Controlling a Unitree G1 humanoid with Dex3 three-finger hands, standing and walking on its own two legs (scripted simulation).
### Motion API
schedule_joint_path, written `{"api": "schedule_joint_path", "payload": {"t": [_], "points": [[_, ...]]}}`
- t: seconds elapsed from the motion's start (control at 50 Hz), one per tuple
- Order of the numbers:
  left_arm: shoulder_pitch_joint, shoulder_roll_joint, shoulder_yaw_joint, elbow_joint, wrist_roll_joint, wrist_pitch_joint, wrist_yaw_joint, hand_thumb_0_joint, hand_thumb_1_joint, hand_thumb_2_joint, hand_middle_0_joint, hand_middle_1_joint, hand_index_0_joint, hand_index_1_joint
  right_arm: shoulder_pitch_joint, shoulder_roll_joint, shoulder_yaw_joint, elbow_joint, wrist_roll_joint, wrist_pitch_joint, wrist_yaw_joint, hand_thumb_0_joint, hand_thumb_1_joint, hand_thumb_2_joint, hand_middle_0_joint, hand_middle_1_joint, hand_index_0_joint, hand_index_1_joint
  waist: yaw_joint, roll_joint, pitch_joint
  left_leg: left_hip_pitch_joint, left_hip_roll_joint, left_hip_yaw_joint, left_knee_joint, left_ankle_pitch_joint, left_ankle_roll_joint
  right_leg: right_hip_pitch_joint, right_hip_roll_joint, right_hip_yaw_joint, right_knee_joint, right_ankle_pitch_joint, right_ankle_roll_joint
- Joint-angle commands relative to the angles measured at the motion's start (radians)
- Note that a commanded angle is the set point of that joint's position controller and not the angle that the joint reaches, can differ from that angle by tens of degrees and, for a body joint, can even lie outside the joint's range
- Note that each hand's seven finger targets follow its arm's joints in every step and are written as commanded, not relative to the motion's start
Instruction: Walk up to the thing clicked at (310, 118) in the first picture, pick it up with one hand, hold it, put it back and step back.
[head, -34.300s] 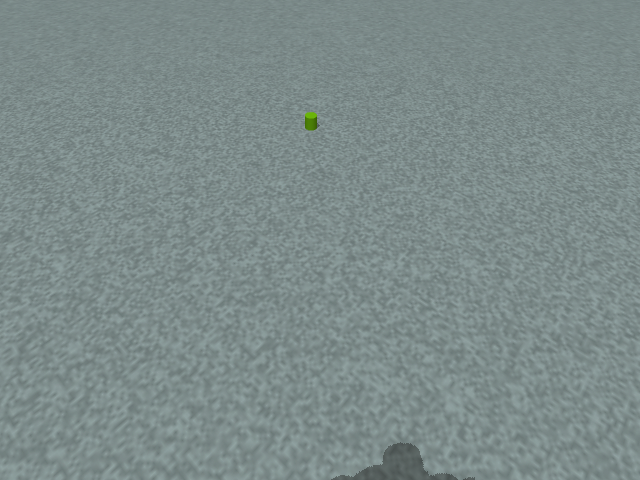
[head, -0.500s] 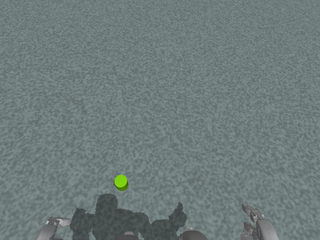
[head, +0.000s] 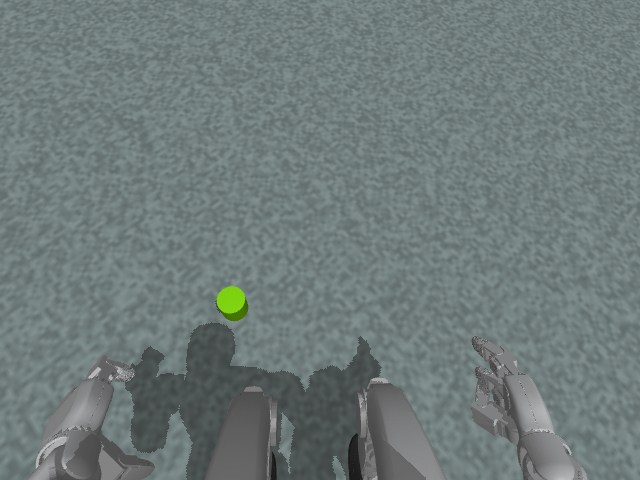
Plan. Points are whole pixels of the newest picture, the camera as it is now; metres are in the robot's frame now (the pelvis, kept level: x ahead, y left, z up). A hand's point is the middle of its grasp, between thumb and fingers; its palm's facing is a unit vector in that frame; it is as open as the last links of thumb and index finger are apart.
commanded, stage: rise first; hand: left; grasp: from above
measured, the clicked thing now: (233, 304) +0.49 +0.19 -0.56
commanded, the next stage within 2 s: approach in 1.76 s
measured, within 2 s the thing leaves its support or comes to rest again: neither
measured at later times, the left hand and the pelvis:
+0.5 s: hand (167, 353) +0.33 +0.26 -0.32, palm faces -0.49 -0.21 -0.84, open 13.5 cm; pelvis -0.07 -0.01 -0.18, yaw -1 degrees
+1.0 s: hand (186, 329) +0.39 +0.25 -0.40, palm faces -0.48 +0.00 -0.88, open 13.4 cm; pelvis -0.06 +0.01 -0.23, yaw -3 degrees
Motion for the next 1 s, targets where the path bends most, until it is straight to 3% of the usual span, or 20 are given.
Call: {"api": "schedule_joint_path", "payload": {"t": [0.0,0.12,0.14,0.18,0.24,0.32,0.36,0.42,0.46,0.54,0.56,0.6,0.64,0.72,0.76,0.8,0.84,0.88,0.92,0.98], "points": [[-0.186,0.228,0.081,-0.065,0.103,-0.090,0.064,0.000,-0.521,0.946,-0.086,-1.090,-0.100,-1.075,0.038,-0.175,-0.080,-0.055,0.008,-0.041,-0.003,0.000,-0.905,-0.902,0.200,0.300,0.200,0.300,-0.001,0.122,-0.430,0.173,0.004,-0.012,-0.074,0.394,-0.003,0.057,0.017,-0.010,0.013,0.309,-0.052],[-0.404,0.295,0.093,0.068,0.222,-0.123,0.105,0.000,-0.527,0.955,-0.105,-1.077,-0.114,-1.068,0.065,-0.186,-0.094,0.011,0.009,-0.021,0.014,0.000,-0.916,-0.906,0.200,0.300,0.200,0.300,0.002,0.081,-0.549,-0.003,-0.013,0.019,0.077,0.369,0.009,-0.005,0.017,-0.004,0.110,0.315,-0.052],[-0.465,0.285,0.068,0.096,0.236,-0.131,0.104,0.000,-0.520,0.955,-0.120,-1.058,-0.126,-1.053,0.072,-0.182,-0.095,0.017,0.005,-0.018,0.019,0.000,-0.917,-0.906,0.200,0.300,0.200,0.300,-0.012,0.054,-0.550,-0.059,-0.017,0.030,0.108,0.325,0.015,-0.003,0.018,-0.001,0.111,0.291,-0.047],[-0.569,0.311,0.066,0.162,0.270,-0.155,0.104,0.000,-0.506,0.965,-0.123,-1.040,-0.126,-1.039,0.081,-0.181,-0.097,0.040,-0.001,-0.014,0.022,0.000,-0.901,-0.903,0.200,0.300,0.200,0.300,-0.029,0.030,-0.541,-0.162,-0.022,0.039,0.153,0.228,0.019,-0.039,0.017,0.001,0.135,0.210,-0.043],[-0.692,0.418,0.102,0.229,0.328,-0.199,0.109,0.000,-0.430,0.938,-0.156,-0.973,-0.155,-0.976,0.095,-0.192,-0.106,0.061,-0.008,-0.003,0.025,0.000,-0.869,-0.895,0.199,0.300,0.200,0.300,-0.015,0.014,-0.605,-0.226,-0.024,0.051,0.219,0.179,0.025,-0.052,0.016,0.005,0.170,0.144,-0.038],[-0.821,0.440,0.087,0.329,0.390,-0.258,0.122,0.000,-0.409,0.932,-0.156,-0.973,-0.160,-0.972,0.119,-0.188,-0.105,0.087,-0.021,0.013,0.031,0.000,-0.869,-0.894,0.200,0.300,0.200,0.300,-0.043,-0.009,-0.588,-0.333,-0.030,0.062,0.290,0.108,0.035,-0.102,0.018,0.012,0.194,0.048,-0.032],[-0.840,0.472,0.098,0.386,0.425,-0.279,0.132,0.000,-0.426,0.942,-0.150,-0.981,-0.154,-0.978,0.129,-0.193,-0.100,0.101,-0.026,0.024,0.035,0.000,-0.878,-0.897,0.200,0.300,0.200,0.300,-0.030,0.012,-0.600,-0.343,-0.032,0.062,0.305,0.102,0.033,-0.131,0.019,0.000,0.224,0.031,-0.036],[-0.915,0.466,0.075,0.432,0.476,-0.308,0.153,0.000,-0.450,0.963,-0.131,-0.986,-0.135,-0.983,0.137,-0.191,-0.098,0.113,-0.034,0.042,0.040,0.000,-0.884,-0.898,0.200,0.300,0.200,0.300,-0.054,0.039,-0.569,-0.367,-0.035,0.052,0.326,0.058,0.032,-0.220,0.021,-0.021,0.261,-0.013,-0.042],[-0.978,0.515,0.086,0.442,0.516,-0.326,0.178,0.000,-0.460,0.973,-0.128,-0.973,-0.130,-0.972,0.143,-0.196,-0.095,0.119,-0.040,0.055,0.044,0.000,-0.888,-0.898,0.200,0.300,0.200,0.300,-0.057,0.070,-0.570,-0.375,-0.037,0.046,0.337,0.032,0.033,-0.254,0.023,-0.033,0.289,-0.038,-0.046],[-1.045,0.510,0.072,0.488,0.583,-0.333,0.238,0.000,-0.468,0.974,-0.127,-0.954,-0.128,-0.953,0.157,-0.208,-0.088,0.140,-0.052,0.087,0.052,0.000,-0.896,-0.900,0.200,0.300,0.200,0.300,-0.074,0.147,-0.575,-0.304,-0.031,0.019,0.338,0.049,0.021,-0.365,0.018,-0.071,0.352,0.006,-0.055],[-1.069,0.504,0.057,0.521,0.604,-0.329,0.251,0.000,-0.477,0.983,-0.117,-0.966,-0.119,-0.964,0.165,-0.217,-0.086,0.149,-0.055,0.093,0.053,0.000,-0.896,-0.900,0.200,0.300,0.200,0.300,-0.093,0.165,-0.557,-0.305,-0.028,0.012,0.338,0.045,0.018,-0.399,0.017,-0.079,0.368,0.012,-0.055],[-1.100,0.489,0.038,0.556,0.630,-0.325,0.272,0.000,-0.469,0.978,-0.141,-0.920,-0.135,-0.927,0.170,-0.216,-0.083,0.161,-0.063,0.101,0.058,0.000,-0.897,-0.900,0.200,0.299,0.200,0.299,-0.110,0.187,-0.541,-0.302,-0.028,0.006,0.345,0.049,0.017,-0.435,0.017,-0.089,0.387,0.024,-0.058],[-1.120,0.516,0.050,0.583,0.656,-0.320,0.292,0.000,-0.466,0.973,-0.155,-0.889,-0.144,-0.901,0.173,-0.219,-0.079,0.169,-0.068,0.108,0.062,0.000,-0.899,-0.901,0.200,0.299,0.200,0.299,-0.103,0.208,-0.562,-0.282,-0.026,-0.004,0.355,0.084,0.013,-0.463,0.014,-0.094,0.414,0.054,-0.060],[-1.180,0.487,0.020,0.631,0.703,-0.315,0.320,0.000,-0.462,0.968,-0.170,-0.854,-0.154,-0.871,0.188,-0.223,-0.073,0.185,-0.081,0.115,0.074,0.000,-0.899,-0.901,0.200,0.299,0.200,0.299,-0.123,0.256,-0.559,-0.276,-0.023,-0.015,0.379,0.124,0.006,-0.514,0.010,-0.101,0.457,0.096,-0.063],[-1.175,0.478,0.014,0.678,0.722,-0.312,0.330,0.000,-0.442,0.948,-0.183,-0.840,-0.168,-0.855,0.203,-0.230,-0.070,0.189,-0.087,0.118,0.081,0.000,-0.900,-0.900,0.200,0.299,0.200,0.299,-0.145,0.240,-0.552,-0.284,-0.022,-0.019,0.398,0.160,0.006,-0.516,0.005,-0.100,0.466,0.126,-0.058],[-1.188,0.463,0.004,0.681,0.730,-0.312,0.335,0.000,-0.388,0.896,-0.217,-0.827,-0.210,-0.834,0.206,-0.227,-0.067,0.193,-0.095,0.121,0.087,0.000,-0.901,-0.901,0.200,0.300,0.200,0.300,-0.146,0.261,-0.550,-0.274,-0.022,-0.016,0.408,0.188,0.005,-0.521,0.003,-0.100,0.475,0.147,-0.057],[-1.246,0.510,0.023,0.660,0.754,-0.317,0.344,0.000,-0.406,0.912,-0.200,-0.837,-0.193,-0.844,0.214,-0.240,-0.070,0.195,-0.096,0.125,0.092,0.000,-0.900,-0.901,0.200,0.299,0.200,0.299,-0.150,0.284,-0.586,-0.261,-0.018,-0.027,0.414,0.206,0.000,-0.532,0.001,-0.103,0.493,0.159,-0.057],[-1.209,0.473,0.005,0.726,0.764,-0.314,0.348,0.000,-0.392,0.890,-0.205,-0.850,-0.204,-0.851,0.223,-0.236,-0.064,0.193,-0.104,0.129,0.098,0.000,-0.904,-0.902,0.200,0.299,0.200,0.299,-0.166,0.259,-0.563,-0.265,-0.019,-0.030,0.425,0.212,0.000,-0.541,0.003,-0.108,0.497,0.158,-0.056],[-1.257,0.524,0.033,0.700,0.774,-0.323,0.361,0.000,-0.392,0.894,-0.198,-0.860,-0.199,-0.858,0.224,-0.240,-0.064,0.195,-0.107,0.131,0.100,0.000,-0.902,-0.901,0.200,0.299,0.200,0.299,-0.157,0.257,-0.593,-0.283,-0.023,-0.022,0.442,0.208,0.008,-0.528,0.005,-0.104,0.503,0.163,-0.056],[-1.284,0.515,0.038,0.725,0.776,-0.325,0.379,0.000,-0.401,0.896,-0.193,-0.873,-0.195,-0.871,0.228,-0.231,-0.056,0.191,-0.118,0.130,0.106,0.000,-0.905,-0.902,0.200,0.300,0.200,0.300,-0.170,0.262,-0.595,-0.319,-0.027,-0.004,0.465,0.178,0.017,-0.514,0.009,-0.102,0.501,0.152,-0.053]]}}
